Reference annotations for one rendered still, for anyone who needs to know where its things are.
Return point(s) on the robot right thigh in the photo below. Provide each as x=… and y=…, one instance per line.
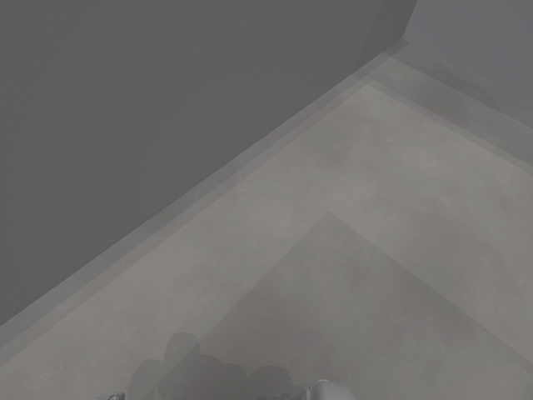
x=325, y=390

